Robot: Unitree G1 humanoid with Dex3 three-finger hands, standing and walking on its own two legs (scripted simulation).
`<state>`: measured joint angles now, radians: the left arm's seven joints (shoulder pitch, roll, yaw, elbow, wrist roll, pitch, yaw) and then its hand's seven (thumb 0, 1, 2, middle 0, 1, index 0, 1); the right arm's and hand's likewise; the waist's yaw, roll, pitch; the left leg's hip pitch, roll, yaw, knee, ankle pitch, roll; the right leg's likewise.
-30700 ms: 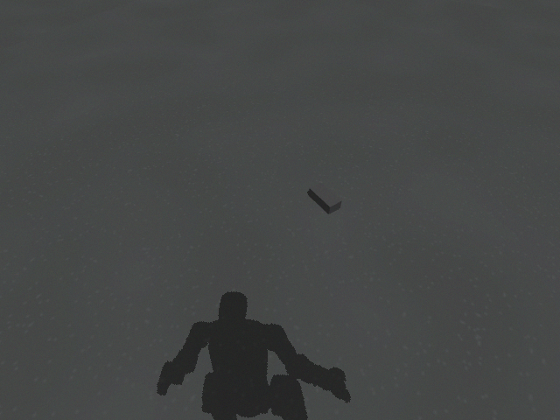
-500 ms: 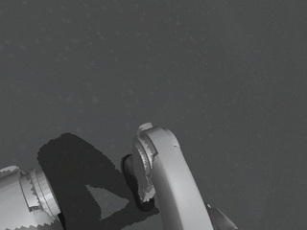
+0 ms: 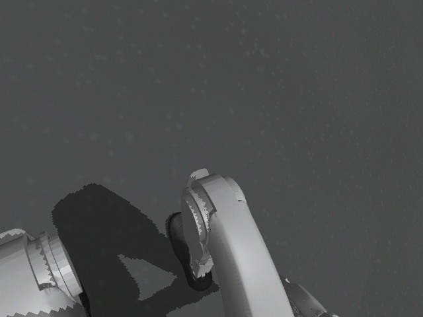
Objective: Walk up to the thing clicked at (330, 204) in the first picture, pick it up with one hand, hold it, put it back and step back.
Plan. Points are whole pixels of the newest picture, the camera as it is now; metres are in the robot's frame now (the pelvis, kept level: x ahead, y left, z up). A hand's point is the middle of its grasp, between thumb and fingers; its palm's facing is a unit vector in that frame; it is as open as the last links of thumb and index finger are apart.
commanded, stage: open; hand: left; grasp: from above
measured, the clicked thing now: out of the picture +0.46 +0.35 -0.28
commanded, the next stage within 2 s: withdraw in 0.18 s
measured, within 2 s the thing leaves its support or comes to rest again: neither
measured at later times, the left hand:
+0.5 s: hand out of the picture +0.47 +0.35 -0.22, palm faces -0.38 -0.13 -0.91, open 14.0 cm
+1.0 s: hand out of the picture +0.45 +0.36 -0.08, palm faces -0.49 -0.13 -0.86, open 13.9 cm
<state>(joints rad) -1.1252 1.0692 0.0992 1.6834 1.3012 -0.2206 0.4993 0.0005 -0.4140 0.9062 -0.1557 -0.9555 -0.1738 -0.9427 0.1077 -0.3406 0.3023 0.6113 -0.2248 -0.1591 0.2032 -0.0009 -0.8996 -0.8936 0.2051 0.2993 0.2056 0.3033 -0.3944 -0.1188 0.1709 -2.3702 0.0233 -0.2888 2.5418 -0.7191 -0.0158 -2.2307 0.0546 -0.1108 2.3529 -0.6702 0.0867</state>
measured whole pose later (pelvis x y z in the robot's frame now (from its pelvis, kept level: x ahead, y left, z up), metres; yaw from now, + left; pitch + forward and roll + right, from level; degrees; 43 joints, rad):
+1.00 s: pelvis -0.01 -0.01 +0.05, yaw +6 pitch +34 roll -11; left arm -1.08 0.85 0.00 1.31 1.16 -0.15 0.08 0.00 -0.50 0.99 -0.09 -1.00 -0.10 -1.00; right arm 0.15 -0.32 0.13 0.59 -0.10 0.04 0.12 0.00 -0.90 -0.90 0.20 0.30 0.20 0.30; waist -0.26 0.02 -0.02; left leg -2.28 0.01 -0.18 2.33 -0.65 -0.01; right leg -2.17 0.00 -0.05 2.22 -0.65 0.07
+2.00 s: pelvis +0.00 -0.01 +0.19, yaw +12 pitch +32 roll -6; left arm -0.30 0.50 0.06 0.45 0.45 0.14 -0.01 0.01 0.84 0.89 -0.21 -0.31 -0.22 -0.31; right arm 0.08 -0.27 -0.02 0.56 0.02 0.04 0.03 0.00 -0.91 -0.90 0.20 0.30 0.20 0.30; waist -0.07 0.04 -0.18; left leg -1.81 0.03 -0.11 1.88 -0.64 -0.01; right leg -1.73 -0.04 -0.03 1.80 -0.64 0.06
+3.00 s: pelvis +0.08 +0.00 +0.41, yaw +17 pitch +10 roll -3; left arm 0.50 0.21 0.04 -0.13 -0.05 0.47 0.02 0.01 0.90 0.90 -0.20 -0.30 -0.21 -0.30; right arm 0.25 -0.22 0.03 0.52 0.01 -0.24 -0.18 0.01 -0.90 -0.90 0.21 0.30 0.21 0.30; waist -0.03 0.05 -0.15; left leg -0.71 0.05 -0.07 1.01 -0.48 -0.03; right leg -0.64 -0.04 -0.06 0.94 -0.48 0.04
